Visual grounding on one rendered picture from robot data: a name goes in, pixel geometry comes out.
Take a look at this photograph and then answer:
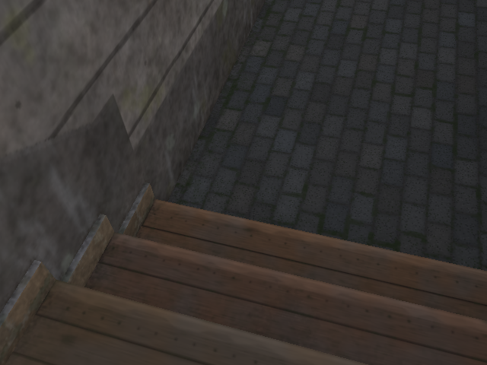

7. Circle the stairs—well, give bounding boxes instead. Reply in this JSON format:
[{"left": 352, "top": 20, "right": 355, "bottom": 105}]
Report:
[{"left": 84, "top": 199, "right": 487, "bottom": 365}]

